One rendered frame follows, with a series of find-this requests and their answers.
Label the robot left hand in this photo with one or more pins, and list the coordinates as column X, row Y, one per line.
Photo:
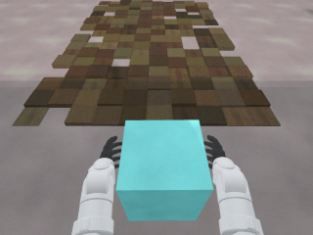
column 108, row 151

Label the robot left forearm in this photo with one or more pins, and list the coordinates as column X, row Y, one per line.
column 95, row 207

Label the robot right hand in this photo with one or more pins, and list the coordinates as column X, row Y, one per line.
column 216, row 150

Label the carton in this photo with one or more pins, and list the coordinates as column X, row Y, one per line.
column 163, row 172

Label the robot right forearm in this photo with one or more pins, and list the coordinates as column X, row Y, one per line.
column 237, row 215

